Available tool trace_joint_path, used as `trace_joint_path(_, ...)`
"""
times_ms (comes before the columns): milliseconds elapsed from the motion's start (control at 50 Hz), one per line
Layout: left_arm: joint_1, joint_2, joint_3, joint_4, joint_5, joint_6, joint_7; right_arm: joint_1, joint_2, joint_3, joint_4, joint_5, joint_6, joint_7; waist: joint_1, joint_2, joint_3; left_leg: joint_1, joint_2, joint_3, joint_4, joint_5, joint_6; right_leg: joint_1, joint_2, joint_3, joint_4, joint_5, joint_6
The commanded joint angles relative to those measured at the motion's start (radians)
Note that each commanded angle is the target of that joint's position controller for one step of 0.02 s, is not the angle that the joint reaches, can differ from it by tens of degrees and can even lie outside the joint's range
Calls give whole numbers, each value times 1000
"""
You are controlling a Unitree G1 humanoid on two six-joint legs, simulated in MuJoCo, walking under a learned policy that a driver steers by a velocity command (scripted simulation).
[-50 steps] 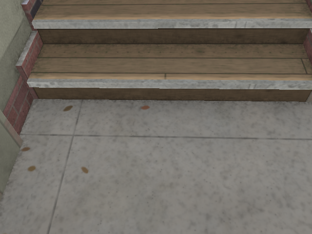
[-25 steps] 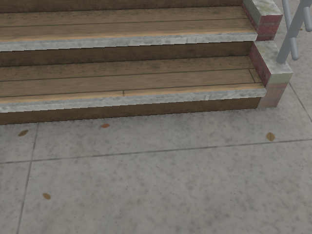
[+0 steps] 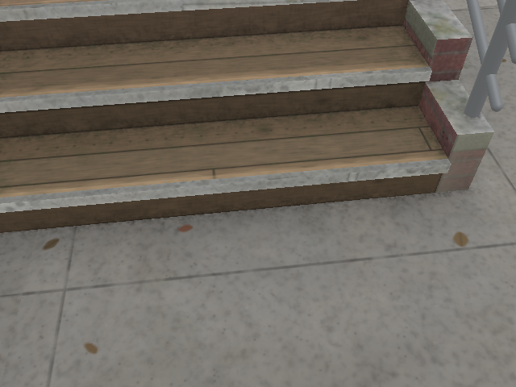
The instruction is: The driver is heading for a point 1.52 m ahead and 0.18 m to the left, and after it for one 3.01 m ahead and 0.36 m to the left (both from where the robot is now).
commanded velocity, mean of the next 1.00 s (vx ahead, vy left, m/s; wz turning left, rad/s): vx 0.16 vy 0.00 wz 0.00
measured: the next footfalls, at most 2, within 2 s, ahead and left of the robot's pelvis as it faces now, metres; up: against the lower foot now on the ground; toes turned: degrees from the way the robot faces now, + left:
left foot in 0.44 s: +0.11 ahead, +0.11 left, +0.00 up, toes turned +0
left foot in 1.24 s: +0.47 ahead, +0.10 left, +0.00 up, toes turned +1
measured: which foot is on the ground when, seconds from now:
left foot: down 0.00-0.18, up 0.20-0.42, down 0.44-0.88, up 0.90-1.00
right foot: down 0.00-1.00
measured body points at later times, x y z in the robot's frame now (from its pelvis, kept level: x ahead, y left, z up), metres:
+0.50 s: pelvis +0.07 -0.03 +0.01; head +0.08 -0.03 +0.46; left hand +0.18 +0.23 -0.12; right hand +0.20 -0.29 -0.11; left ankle +0.07 +0.11 -0.73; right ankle +0.03 -0.13 -0.73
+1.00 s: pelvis +0.16 -0.03 +0.01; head +0.18 -0.05 +0.45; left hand +0.13 +0.23 -0.13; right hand +0.29 -0.30 -0.12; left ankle +0.15 +0.10 -0.65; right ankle +0.05 -0.13 -0.73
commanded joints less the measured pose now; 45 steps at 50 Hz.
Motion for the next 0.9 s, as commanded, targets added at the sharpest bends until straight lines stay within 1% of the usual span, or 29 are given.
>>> trace_joint_path(20,-63,84,24,-90,-18,-48,-3,65,-192,-52,-29,16,-17,-14,-25,169,118,6,299,-438,-356,-514,195,-247,0,-110,109,-107,-22)
trace_joint_path(40,-101,88,24,-104,-22,-66,-9,81,-206,-58,-23,17,-22,-19,-38,163,152,-9,351,-509,-384,-485,228,-282,-38,-97,151,-87,-25)
trace_joint_path(60,-118,92,26,-108,-20,-77,-13,72,-201,-56,-24,10,-26,-22,-38,144,157,3,352,-495,-370,-344,227,-295,-58,-85,166,-97,-28)
trace_joint_path(100,-58,71,21,-83,-13,-87,-23,1,-185,-50,-41,11,-17,-20,7,139,87,12,273,-325,-289,-9,167,-155,-53,-119,5,-68,-34)
trace_joint_path(140,33,82,29,-33,6,-82,-30,-15,-158,-43,-42,19,-3,-19,46,120,-18,-56,171,-167,-168,254,80,133,-15,-131,-140,236,-20)
trace_joint_path(160,65,138,42,-35,10,-76,-26,0,-116,-29,-47,5,-5,-21,41,15,-58,-86,101,-83,-43,233,15,208,-110,-3,-177,411,-41)
trace_joint_path(180,67,188,49,-33,4,-65,-23,26,-68,-14,-68,-16,-9,-27,1,-184,-88,-139,5,10,71,33,-58,231,-221,148,-191,490,-125)
trace_joint_path(200,51,123,26,-44,6,-61,-24,22,-80,-14,-62,-14,-6,-32,19,-199,-78,-153,34,-35,117,-145,-87,205,-299,246,-224,558,-210)
trace_joint_path(220,37,106,17,-40,12,-63,-23,5,-103,-21,-65,-1,-3,-32,19,-174,-44,-206,43,-48,190,-242,-98,217,-323,259,-230,633,-243)
trace_joint_path(260,42,151,27,-26,5,-71,-25,12,-121,-32,-50,4,9,-36,24,-115,-50,-289,65,-71,291,-283,-110,277,-342,240,-215,781,-252)
trace_joint_path(280,21,153,25,-23,2,-73,-22,17,-120,-34,-42,5,15,-37,12,-88,-60,-271,86,-84,288,-241,-111,269,-334,201,-206,851,-239)
trace_joint_path(360,-65,136,16,-7,7,-47,-11,36,-88,-26,-4,17,25,-31,-14,-108,-75,-76,65,-20,109,-50,-118,169,-229,32,-198,946,-188)
trace_joint_path(400,-77,129,13,10,-3,-36,-10,40,-87,-27,11,16,29,-32,-26,-105,-71,6,48,9,-45,112,-104,143,-201,-1,-184,879,-165)
trace_joint_path(420,-67,125,12,24,-11,-34,-12,37,-94,-27,15,8,31,-33,-31,-94,-64,66,50,4,-138,256,-88,118,-184,-7,-189,769,-137)
trace_joint_path(440,-31,116,10,42,-6,-39,-16,29,-129,-34,12,-4,33,-37,-17,-59,-68,126,82,-37,-145,405,-70,91,-156,-10,-201,577,-97)
trace_joint_path(460,-4,113,10,54,10,-43,-21,10,-178,-45,0,-6,37,-39,11,12,-51,134,118,-61,-116,499,-42,66,-99,-42,-202,361,-62)
trace_joint_path(480,11,103,8,66,13,-43,-23,-26,-184,-49,3,0,37,-36,31,71,-27,106,111,-54,-76,459,-8,57,-65,-66,-218,275,-38)
trace_joint_path(520,-43,110,9,76,4,-42,-18,-38,-141,-43,7,-3,29,-29,-1,46,-12,92,101,-59,-81,433,-6,54,-55,-82,-183,307,-25)
trace_joint_path(600,-45,116,13,105,1,-21,-6,-22,-129,-42,44,0,7,-22,1,48,-41,87,92,-50,-74,487,-13,102,-64,-81,-157,408,-20)
trace_joint_path(640,-27,118,18,129,-9,-11,-3,-1,-136,-48,69,11,8,-21,3,43,-56,75,60,-24,-56,216,5,97,-30,-113,-129,151,-37)
trace_joint_path(680,-37,108,18,130,-17,-13,-6,-2,-134,-49,73,18,4,-19,1,40,37,-8,71,-72,-82,-158,47,-14,-24,-98,-118,-183,-69)
trace_joint_path(700,-45,99,15,124,-23,-26,-8,9,-133,-47,74,24,-7,-19,-4,46,94,-37,95,-124,-111,-280,71,-76,-31,-83,-108,-258,-81)
trace_joint_path(740,-63,76,8,107,-29,-67,-17,61,-164,-54,88,34,-38,-16,-14,112,148,-10,191,-290,-182,-344,140,-187,-29,-91,-19,-232,-91)
trace_joint_path(780,-78,72,8,93,-27,-105,-32,100,-208,-69,101,33,-57,-11,-8,192,122,62,320,-490,-254,-207,219,-235,-20,-127,78,-103,-91)
trace_joint_path(800,-71,80,10,97,-25,-114,-39,95,-210,-71,96,32,-60,-9,0,178,98,65,335,-499,-245,-106,225,-202,-27,-123,59,-92,-99)
trace_joint_path(840,69,93,18,160,-29,-119,-49,-32,-190,-66,49,37,-57,-2,83,132,51,-52,262,-334,-152,99,158,37,-35,-109,-109,-11,-123)
trace_joint_path(860,210,153,41,221,-34,-119,-50,-155,-151,-54,-5,36,-62,1,148,6,35,-201,135,-141,55,263,79,234,-102,33,-217,104,-148)
trace_joint_path(880,331,267,76,258,-30,-114,-50,-189,-124,-50,-45,29,-85,2,173,-224,8,-474,-14,43,393,246,-13,504,-254,320,-298,283,-214)
trace_joint_path(900,312,201,53,241,-10,-114,-56,-145,-132,-54,-26,29,-93,0,150,-227,14,-651,-18,-18,562,-204,-20,563,-376,453,-310,518,-274)
Keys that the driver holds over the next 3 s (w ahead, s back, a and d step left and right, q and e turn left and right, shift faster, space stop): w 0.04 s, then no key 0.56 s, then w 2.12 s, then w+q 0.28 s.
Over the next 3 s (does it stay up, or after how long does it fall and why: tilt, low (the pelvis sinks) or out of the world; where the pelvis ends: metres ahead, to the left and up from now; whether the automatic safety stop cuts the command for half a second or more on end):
stays up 1.16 -0.08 0.12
